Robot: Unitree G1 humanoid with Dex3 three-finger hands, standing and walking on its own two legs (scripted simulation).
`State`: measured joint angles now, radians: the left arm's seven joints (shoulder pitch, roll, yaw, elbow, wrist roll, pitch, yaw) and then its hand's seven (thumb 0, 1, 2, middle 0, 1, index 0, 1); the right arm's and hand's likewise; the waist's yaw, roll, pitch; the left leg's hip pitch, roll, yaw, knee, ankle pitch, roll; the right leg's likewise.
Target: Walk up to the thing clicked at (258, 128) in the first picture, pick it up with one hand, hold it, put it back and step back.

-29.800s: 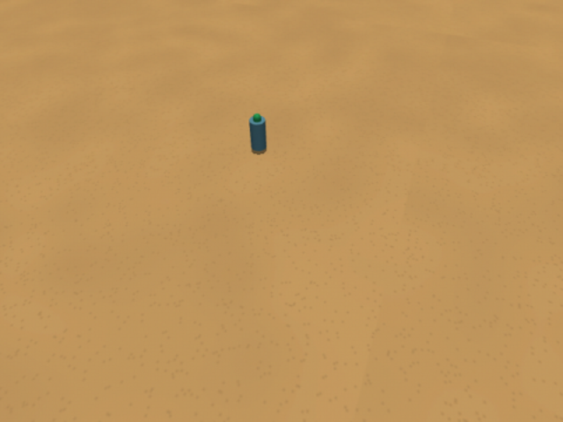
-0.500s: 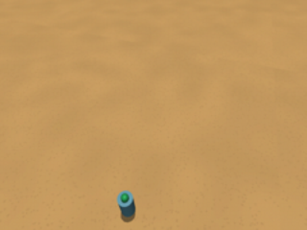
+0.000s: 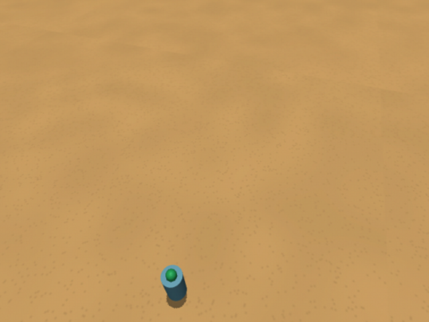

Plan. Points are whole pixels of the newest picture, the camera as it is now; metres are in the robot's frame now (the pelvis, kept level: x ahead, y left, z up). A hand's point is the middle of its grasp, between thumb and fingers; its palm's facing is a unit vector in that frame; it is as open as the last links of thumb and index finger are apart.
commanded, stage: stand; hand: left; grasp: from the side
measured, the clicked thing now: (173, 282) +0.43 +0.20 -0.67
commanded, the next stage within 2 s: step back in 1.04 s
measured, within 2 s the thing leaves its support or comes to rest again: neither
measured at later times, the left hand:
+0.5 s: hand out of the picture +0.10 +0.25 -0.15, palm faces -0.02 -0.94 -0.34, open 7.4 cm
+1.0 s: hand out of the picture +0.09 +0.25 -0.16, palm faces -0.03 -0.94 -0.34, open 7.4 cm
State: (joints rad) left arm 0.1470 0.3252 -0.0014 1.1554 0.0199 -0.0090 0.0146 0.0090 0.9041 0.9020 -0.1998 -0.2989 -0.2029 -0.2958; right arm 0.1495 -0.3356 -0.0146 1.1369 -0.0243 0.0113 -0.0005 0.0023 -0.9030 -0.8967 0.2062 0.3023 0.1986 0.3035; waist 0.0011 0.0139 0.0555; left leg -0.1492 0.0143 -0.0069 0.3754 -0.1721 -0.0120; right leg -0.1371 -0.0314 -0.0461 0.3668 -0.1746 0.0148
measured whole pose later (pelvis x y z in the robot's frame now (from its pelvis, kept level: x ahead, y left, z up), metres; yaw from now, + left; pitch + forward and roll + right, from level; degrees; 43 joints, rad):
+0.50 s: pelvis +0.02 +0.00 +0.00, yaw -1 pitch -3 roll +0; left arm 0.09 0.33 0.01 1.16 0.01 -0.01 0.01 0.01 0.90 0.90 -0.20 -0.30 -0.20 -0.30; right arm 0.11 -0.33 0.00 1.14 -0.02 -0.01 -0.01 0.00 -0.90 -0.90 0.21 0.30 0.20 0.30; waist 0.00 0.01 0.05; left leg -0.10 0.01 0.01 0.32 -0.18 -0.01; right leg -0.09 -0.04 -0.03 0.32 -0.18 0.02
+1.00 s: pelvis +0.02 +0.00 +0.00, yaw -1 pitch -3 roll +0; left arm 0.11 0.33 0.00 1.16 0.01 0.00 0.00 0.01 0.90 0.90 -0.20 -0.30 -0.20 -0.30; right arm 0.11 -0.34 0.00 1.15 -0.02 0.00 0.00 0.00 -0.90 -0.90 0.21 0.30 0.20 0.30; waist 0.00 0.00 0.05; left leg -0.10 0.01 0.01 0.31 -0.17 -0.01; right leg -0.09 -0.03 -0.03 0.31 -0.17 0.02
